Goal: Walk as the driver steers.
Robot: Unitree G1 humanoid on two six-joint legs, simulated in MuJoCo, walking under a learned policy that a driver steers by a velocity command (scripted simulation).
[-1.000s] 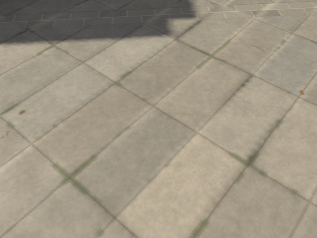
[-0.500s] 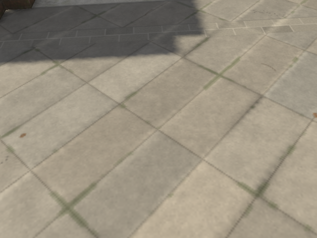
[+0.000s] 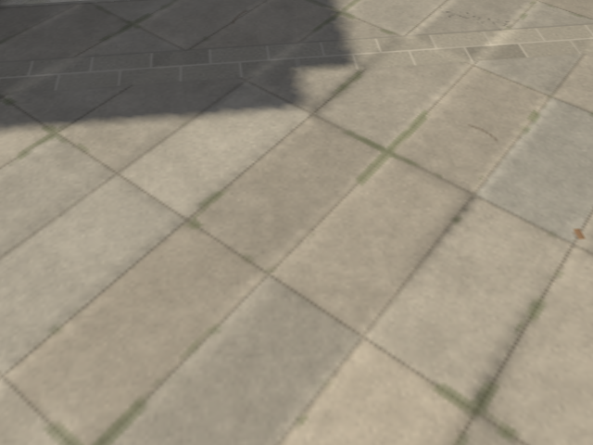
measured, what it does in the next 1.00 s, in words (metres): walks ahead: right foot, then right foot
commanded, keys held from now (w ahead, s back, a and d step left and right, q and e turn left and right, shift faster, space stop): no key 0.22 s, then w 0.78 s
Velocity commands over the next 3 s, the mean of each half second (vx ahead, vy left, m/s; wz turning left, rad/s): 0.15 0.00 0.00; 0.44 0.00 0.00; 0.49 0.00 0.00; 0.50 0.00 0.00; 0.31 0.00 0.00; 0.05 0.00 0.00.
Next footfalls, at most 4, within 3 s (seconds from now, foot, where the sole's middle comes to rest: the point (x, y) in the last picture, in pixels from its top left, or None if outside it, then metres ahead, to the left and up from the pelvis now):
0.10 right None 0.09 -0.14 -0.77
1.00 right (354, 423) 0.53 -0.11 -0.77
1.56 left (246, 310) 0.82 0.14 -0.77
2.12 right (330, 213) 1.14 -0.09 -0.77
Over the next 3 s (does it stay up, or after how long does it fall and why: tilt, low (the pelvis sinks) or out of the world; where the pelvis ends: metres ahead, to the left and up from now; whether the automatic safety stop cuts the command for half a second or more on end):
stays up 1.16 0.02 0.00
